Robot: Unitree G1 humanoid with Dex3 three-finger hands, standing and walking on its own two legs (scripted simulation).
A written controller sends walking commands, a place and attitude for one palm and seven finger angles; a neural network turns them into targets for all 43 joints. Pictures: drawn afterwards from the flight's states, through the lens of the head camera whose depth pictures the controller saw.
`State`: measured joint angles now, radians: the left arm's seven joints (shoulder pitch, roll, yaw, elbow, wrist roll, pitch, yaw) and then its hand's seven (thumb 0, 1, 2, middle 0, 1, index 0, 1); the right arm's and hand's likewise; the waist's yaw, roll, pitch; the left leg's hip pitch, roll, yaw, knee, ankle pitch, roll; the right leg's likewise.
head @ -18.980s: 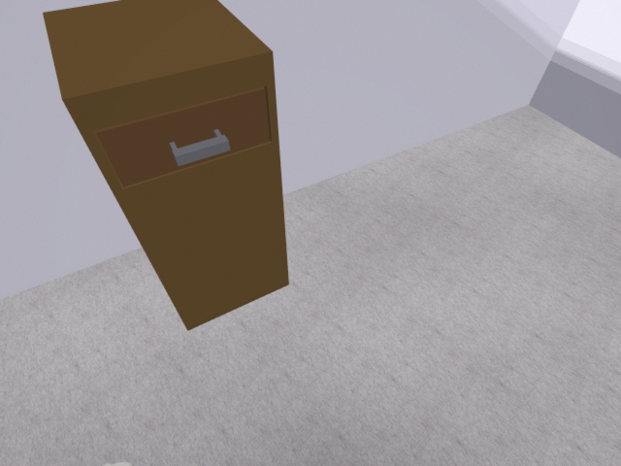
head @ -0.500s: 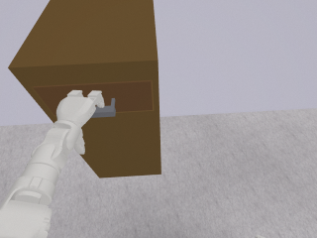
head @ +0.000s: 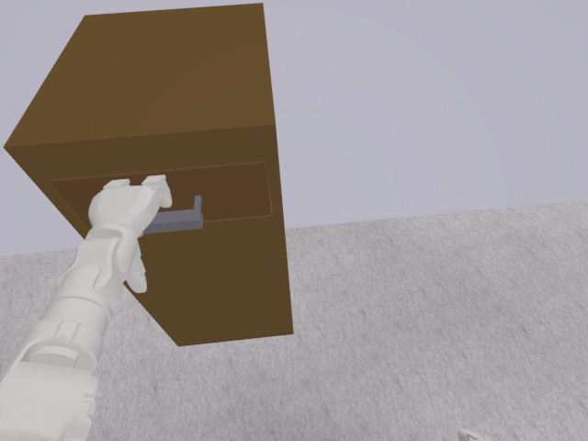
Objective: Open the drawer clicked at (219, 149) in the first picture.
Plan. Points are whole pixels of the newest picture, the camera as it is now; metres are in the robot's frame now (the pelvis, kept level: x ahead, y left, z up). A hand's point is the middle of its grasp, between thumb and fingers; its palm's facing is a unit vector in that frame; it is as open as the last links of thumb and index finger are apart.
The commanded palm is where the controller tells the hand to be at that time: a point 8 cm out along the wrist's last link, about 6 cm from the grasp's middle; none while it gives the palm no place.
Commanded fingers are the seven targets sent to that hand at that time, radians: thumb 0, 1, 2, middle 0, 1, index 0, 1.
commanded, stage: move the hooked fingers above the handle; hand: left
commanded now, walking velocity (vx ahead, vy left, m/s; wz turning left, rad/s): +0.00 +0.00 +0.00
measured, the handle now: (169, 212) +0.48 +0.24 -0.01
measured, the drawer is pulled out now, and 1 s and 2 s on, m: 0.00 0.00 0.00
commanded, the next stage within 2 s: lower the fingers behind the handle in 0.38 s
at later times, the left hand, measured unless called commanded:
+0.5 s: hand (157, 228) +0.41 +0.23 +0.04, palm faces -0.14 -0.05 -0.99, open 13.7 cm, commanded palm +0.39 +0.24 +0.10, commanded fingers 0.00 -0.50 0.30 -0.30 -1.20 -0.30 -1.20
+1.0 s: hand (174, 231) +0.43 +0.21 +0.01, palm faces -0.08 -0.07 -0.99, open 13.8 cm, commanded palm +0.40 +0.24 +0.06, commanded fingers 0.00 -0.50 0.30 -0.30 -1.20 -0.30 -1.20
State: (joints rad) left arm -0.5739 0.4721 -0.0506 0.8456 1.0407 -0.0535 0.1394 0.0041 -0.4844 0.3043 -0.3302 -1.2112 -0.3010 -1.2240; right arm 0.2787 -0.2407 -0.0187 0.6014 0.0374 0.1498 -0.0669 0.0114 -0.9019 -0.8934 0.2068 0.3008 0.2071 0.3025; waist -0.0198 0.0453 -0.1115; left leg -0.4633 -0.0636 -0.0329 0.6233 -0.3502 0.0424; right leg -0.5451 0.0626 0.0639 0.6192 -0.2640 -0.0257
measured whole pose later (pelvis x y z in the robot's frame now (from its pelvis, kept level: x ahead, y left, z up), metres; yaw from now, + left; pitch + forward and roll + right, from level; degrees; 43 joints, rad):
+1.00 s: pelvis +0.02 +0.00 -0.01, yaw +1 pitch +15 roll +0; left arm -0.55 0.38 -0.08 0.80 1.06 -0.08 0.26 0.00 -0.48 0.30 -0.32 -1.20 -0.32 -1.20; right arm 0.27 -0.25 -0.05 0.66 0.01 0.12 -0.05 0.01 -0.90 -0.89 0.21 0.30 0.21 0.30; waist -0.03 0.05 -0.14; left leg -0.55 -0.07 -0.05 0.70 -0.41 0.04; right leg -0.62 0.06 0.04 0.69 -0.32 -0.03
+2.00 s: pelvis +0.00 +0.02 -0.03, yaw +1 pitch +19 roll -2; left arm -0.61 0.41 -0.06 0.96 1.08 0.01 0.41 0.00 -0.48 0.30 -0.29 -1.19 -0.28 -1.20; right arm 0.30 -0.23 -0.05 0.69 0.00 0.12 -0.01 0.01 -0.90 -0.89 0.21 0.30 0.21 0.30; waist -0.04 0.05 -0.18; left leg -0.74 -0.07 -0.05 0.87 -0.45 0.06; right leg -0.79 0.06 0.03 0.81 -0.35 -0.01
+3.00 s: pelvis +0.01 +0.01 -0.03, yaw +1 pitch +20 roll -2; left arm -0.57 0.41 -0.04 0.89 1.08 -0.02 0.41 0.01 0.69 0.81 -0.32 -1.32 -0.32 -1.34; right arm 0.29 -0.24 -0.07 0.68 0.00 0.13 -0.01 0.01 -0.90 -0.89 0.20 0.30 0.21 0.30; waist -0.02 0.05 -0.18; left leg -0.74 -0.07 -0.05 0.87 -0.47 0.05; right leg -0.79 0.06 0.02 0.81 -0.36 -0.01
